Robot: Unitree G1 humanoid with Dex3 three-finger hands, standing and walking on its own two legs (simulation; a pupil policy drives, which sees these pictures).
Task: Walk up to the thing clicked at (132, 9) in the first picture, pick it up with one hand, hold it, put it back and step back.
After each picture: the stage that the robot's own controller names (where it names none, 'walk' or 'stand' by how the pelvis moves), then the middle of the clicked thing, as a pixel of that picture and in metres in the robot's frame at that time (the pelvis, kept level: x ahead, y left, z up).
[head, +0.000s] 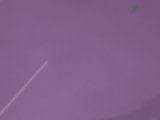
stand; (133, 7) +2.20 -0.72 -0.72
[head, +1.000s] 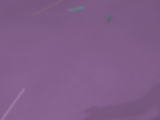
walk; (107, 19) +2.15 -0.19 -0.69
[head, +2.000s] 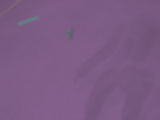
walk; (69, 34) +1.49 +0.29 -0.71
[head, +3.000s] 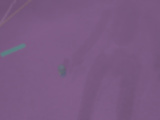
walk; (62, 70) +0.98 +0.31 -0.72
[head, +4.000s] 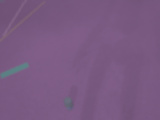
walk; (68, 103) +0.62 +0.22 -0.72
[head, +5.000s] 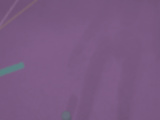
stand; (66, 117) +0.43 +0.17 -0.69
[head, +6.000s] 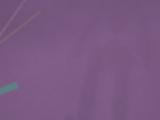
stand; out of the picture +0.38 +0.17 -0.72
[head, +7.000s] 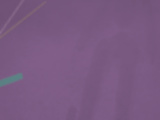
stand; out of the picture +0.39 +0.15 -0.72
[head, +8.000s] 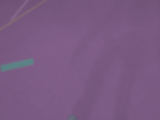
walk; out of the picture +0.41 +0.06 -0.70
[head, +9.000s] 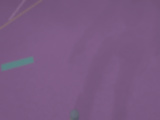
rise first; (74, 116) +0.44 +0.07 -0.70
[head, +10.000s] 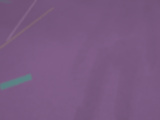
stand; out of the picture +0.44 +0.10 -0.72
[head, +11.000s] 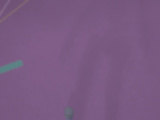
stand; (69, 113) +0.47 +0.10 -0.71
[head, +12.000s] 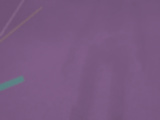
stand; out of the picture +0.44 +0.11 -0.72
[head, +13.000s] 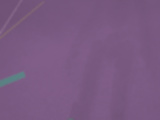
stand; out of the picture +0.44 +0.12 -0.72
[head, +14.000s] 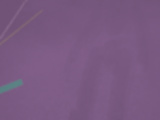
stand; out of the picture +0.43 +0.13 -0.72
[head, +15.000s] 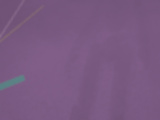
stand; out of the picture +0.44 +0.12 -0.72
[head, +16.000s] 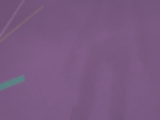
stand; out of the picture +0.44 +0.11 -0.72
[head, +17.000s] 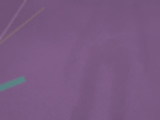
stand; out of the picture +0.44 +0.11 -0.72
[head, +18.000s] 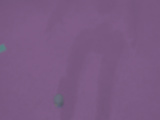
go down; (58, 101) +0.47 +0.13 -0.64
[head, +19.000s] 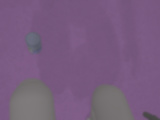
go down; (34, 43) +0.52 +0.24 -0.32
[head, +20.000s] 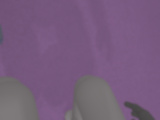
close in; out of the picture +0.50 +0.28 -0.28
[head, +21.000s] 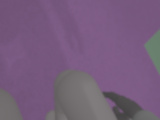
close; out of the picture +0.46 +0.32 -0.23
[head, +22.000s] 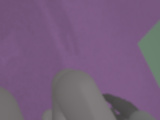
lift; out of the picture +0.46 +0.32 -0.23
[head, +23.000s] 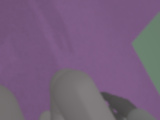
lift; out of the picture +0.46 +0.33 -0.22
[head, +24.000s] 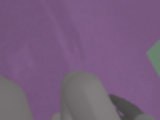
lift; out of the picture +0.46 +0.33 -0.22
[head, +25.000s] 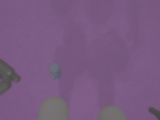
lift; (55, 71) +0.53 +0.20 -0.45
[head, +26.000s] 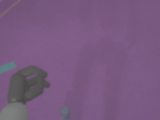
hold; (65, 113) +0.47 +0.13 -0.66
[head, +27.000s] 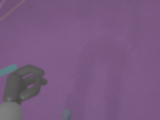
hold; (66, 115) +0.47 +0.13 -0.67
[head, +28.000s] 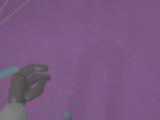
stand; (67, 116) +0.48 +0.13 -0.67
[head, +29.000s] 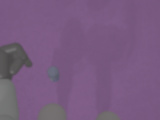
crouch; (53, 74) +0.50 +0.17 -0.49
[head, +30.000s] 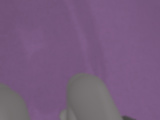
lower; out of the picture +0.48 +0.30 -0.26
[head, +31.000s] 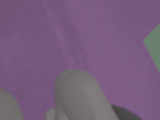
lower; out of the picture +0.46 +0.33 -0.24
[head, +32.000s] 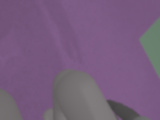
lower; out of the picture +0.46 +0.34 -0.24
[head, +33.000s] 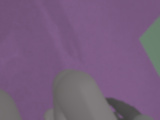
lower; out of the picture +0.46 +0.34 -0.23
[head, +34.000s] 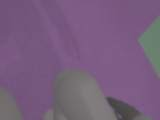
lower; out of the picture +0.45 +0.34 -0.23
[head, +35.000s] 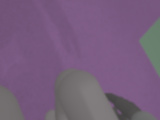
open; out of the picture +0.45 +0.34 -0.22
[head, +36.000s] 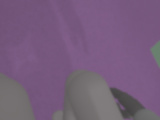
rise; out of the picture +0.46 +0.33 -0.23
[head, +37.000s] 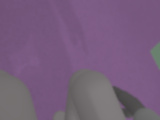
rise; out of the picture +0.46 +0.34 -0.22
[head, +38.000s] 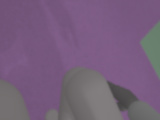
withdraw; out of the picture +0.45 +0.35 -0.21
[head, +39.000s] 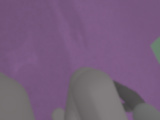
stand; out of the picture +0.46 +0.34 -0.22
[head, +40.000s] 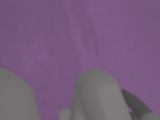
stand; out of the picture +0.46 +0.33 -0.22
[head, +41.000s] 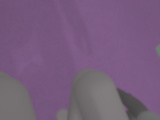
stand; out of the picture +0.46 +0.34 -0.22
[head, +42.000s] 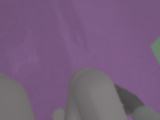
stand; out of the picture +0.45 +0.34 -0.22
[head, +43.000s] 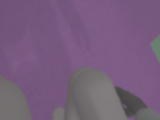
stand; out of the picture +0.45 +0.34 -0.22
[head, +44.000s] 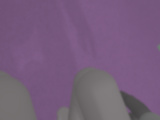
stand; out of the picture +0.46 +0.34 -0.22
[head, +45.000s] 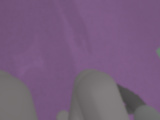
withdraw; out of the picture +0.46 +0.34 -0.22
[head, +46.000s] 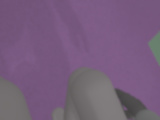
stand; out of the picture +0.45 +0.34 -0.22
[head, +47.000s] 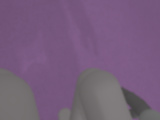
stand; out of the picture +0.46 +0.33 -0.22
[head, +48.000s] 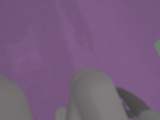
stand; out of the picture +0.45 +0.34 -0.23
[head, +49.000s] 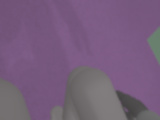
stand; out of the picture +0.45 +0.34 -0.22
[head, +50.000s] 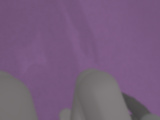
stand; out of the picture +0.46 +0.34 -0.22
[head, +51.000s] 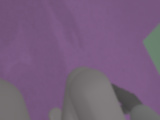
stand; out of the picture +0.45 +0.34 -0.22
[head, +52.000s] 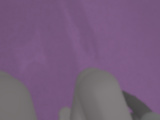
stand; out of the picture +0.46 +0.34 -0.22
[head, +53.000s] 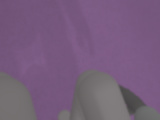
withdraw; out of the picture +0.46 +0.34 -0.22
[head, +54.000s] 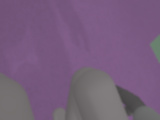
stand; out of the picture +0.45 +0.34 -0.22
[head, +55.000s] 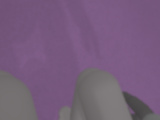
stand; out of the picture +0.45 +0.34 -0.23
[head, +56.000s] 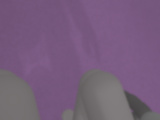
stand; out of the picture +0.46 +0.34 -0.22
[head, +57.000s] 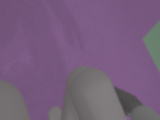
stand; out of the picture +0.45 +0.34 -0.22
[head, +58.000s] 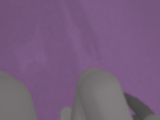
stand; out of the picture +0.45 +0.34 -0.22
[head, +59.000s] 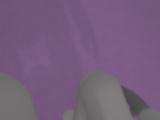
stand; out of the picture +0.46 +0.34 -0.22
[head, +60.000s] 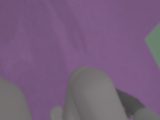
stand; out of the picture +0.44 +0.34 -0.22
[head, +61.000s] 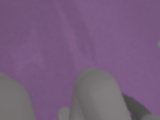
stand; out of the picture +0.45 +0.34 -0.22
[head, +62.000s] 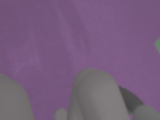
withdraw; out of the picture +0.45 +0.34 -0.22
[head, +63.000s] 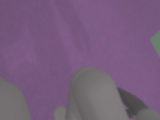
stand; out of the picture +0.44 +0.34 -0.22
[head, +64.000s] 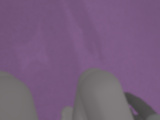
stand; out of the picture +0.45 +0.34 -0.23
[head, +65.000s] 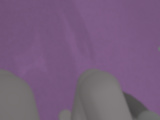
withdraw; out of the picture +0.46 +0.34 -0.22
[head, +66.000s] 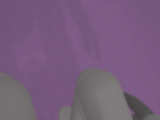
stand; out of the picture +0.45 +0.34 -0.23
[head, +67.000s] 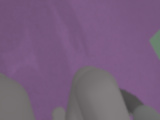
withdraw; out of the picture +0.45 +0.35 -0.21
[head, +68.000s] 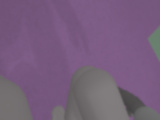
stand; out of the picture +0.45 +0.34 -0.22
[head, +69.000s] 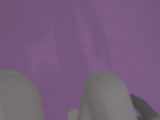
stand; out of the picture +0.46 +0.33 -0.23
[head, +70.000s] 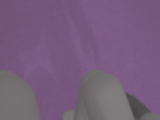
stand; out of the picture +0.46 +0.34 -0.22
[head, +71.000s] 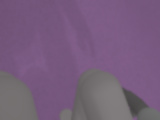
stand; out of the picture +0.45 +0.34 -0.22
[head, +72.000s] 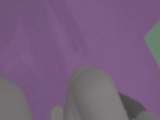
stand; out of the picture +0.44 +0.35 -0.22
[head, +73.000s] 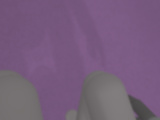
stand; out of the picture +0.46 +0.34 -0.23
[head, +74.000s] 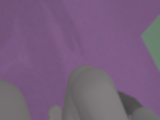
stand; out of the picture +0.44 +0.35 -0.21
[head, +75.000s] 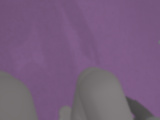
stand; out of the picture +0.45 +0.34 -0.22
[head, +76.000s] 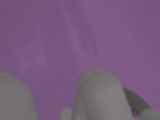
rise; out of the picture +0.45 +0.34 -0.22
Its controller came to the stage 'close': yes
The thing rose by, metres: 0.00
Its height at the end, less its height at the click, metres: +0.00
